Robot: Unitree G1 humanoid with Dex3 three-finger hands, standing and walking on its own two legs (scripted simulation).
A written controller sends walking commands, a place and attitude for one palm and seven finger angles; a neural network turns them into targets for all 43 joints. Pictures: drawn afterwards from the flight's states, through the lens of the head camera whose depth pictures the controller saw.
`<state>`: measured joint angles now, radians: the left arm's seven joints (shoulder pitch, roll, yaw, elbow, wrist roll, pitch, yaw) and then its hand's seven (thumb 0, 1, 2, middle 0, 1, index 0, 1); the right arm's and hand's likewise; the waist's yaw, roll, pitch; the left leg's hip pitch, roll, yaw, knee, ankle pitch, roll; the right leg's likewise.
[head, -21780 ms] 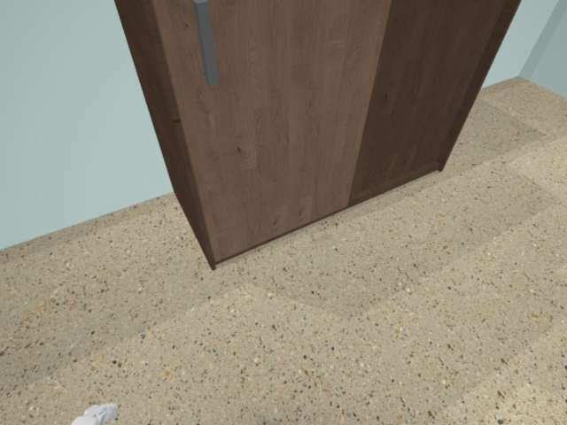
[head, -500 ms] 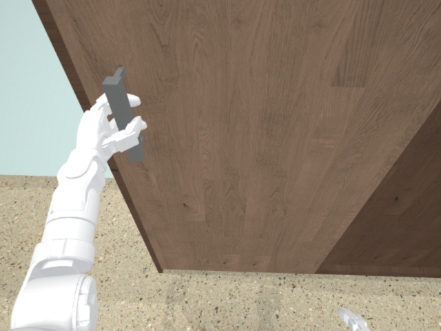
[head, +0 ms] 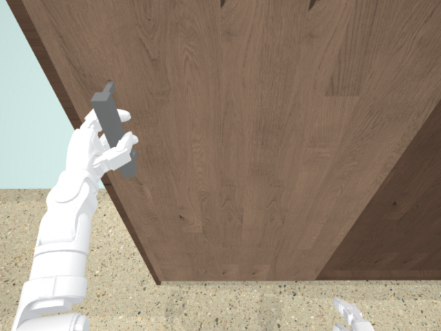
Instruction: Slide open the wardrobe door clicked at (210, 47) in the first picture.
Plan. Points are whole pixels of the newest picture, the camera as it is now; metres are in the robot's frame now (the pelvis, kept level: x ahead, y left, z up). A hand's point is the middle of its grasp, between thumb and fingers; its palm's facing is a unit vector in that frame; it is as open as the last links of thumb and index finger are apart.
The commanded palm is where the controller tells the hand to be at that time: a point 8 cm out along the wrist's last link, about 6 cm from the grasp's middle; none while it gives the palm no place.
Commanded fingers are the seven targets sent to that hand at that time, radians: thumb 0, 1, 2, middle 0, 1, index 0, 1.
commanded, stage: tug the door sideways, standing still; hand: left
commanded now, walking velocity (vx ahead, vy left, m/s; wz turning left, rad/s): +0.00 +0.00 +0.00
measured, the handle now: (120, 132) +0.44 +0.20 +0.15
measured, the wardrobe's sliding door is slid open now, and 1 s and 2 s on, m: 0.00 0.00 0.07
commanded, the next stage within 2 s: step sideways, sliding the door along in 0.96 s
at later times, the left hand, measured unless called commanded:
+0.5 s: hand (127, 149) +0.38 +0.17 +0.16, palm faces +0.11 -0.99 -0.01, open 6.1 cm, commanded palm +0.35 +0.17 +0.16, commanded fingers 0.00 0.90 0.90 -0.45 -1.40 -0.45 -1.40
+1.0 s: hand (128, 150) +0.38 +0.17 +0.16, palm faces +0.10 -0.99 -0.03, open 6.2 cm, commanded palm +0.35 +0.16 +0.16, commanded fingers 0.00 0.90 0.90 -0.45 -1.40 -0.45 -1.40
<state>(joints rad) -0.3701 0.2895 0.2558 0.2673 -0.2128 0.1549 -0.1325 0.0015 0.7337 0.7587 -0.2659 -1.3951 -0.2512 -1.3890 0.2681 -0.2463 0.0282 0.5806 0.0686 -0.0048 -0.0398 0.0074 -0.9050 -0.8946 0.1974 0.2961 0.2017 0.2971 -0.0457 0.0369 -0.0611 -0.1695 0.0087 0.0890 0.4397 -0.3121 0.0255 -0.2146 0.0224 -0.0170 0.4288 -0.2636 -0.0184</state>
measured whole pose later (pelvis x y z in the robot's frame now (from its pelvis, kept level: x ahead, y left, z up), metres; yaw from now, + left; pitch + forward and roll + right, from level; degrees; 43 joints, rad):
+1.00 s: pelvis -0.03 +0.01 -0.01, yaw +6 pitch +3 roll -1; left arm -0.67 0.19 0.04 0.56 -0.17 0.07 0.02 0.00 0.74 0.81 -0.26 -1.38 -0.22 -1.40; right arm 0.28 -0.23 0.03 0.71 0.04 -0.06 -0.03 0.01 -0.91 -0.89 0.20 0.30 0.20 0.30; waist 0.02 0.03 -0.04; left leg -0.28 -0.04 -0.01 0.53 -0.31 0.04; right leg -0.28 -0.03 -0.10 0.50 -0.28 0.00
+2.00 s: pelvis +0.08 -0.19 -0.01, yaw +6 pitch -4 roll -4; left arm -0.38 0.24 0.19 -0.04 -0.11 -0.05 0.15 -0.01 0.68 0.85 -0.45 -1.40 -0.12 -1.27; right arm 0.08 -0.13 0.01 0.52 0.03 -0.09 0.04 0.01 -0.90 -0.89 0.20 0.30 0.20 0.30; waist 0.19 0.07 0.30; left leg -0.08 0.28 0.05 0.52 -0.34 -0.15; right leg -0.39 -0.02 -0.07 0.75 -0.29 0.03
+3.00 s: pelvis +0.06 -0.38 +0.00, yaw +2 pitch +1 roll +1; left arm -0.14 0.16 0.16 -0.19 -0.08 -0.10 0.21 -0.01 0.73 0.80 -0.38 -1.36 -0.02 -1.27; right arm 0.06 -0.25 -0.03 0.60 0.02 -0.06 -0.04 0.01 -0.91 -0.89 0.20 0.30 0.20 0.30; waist 0.04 0.01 0.19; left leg -0.34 0.02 0.13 0.75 -0.44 -0.06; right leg -0.32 -0.03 -0.09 0.51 -0.20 -0.04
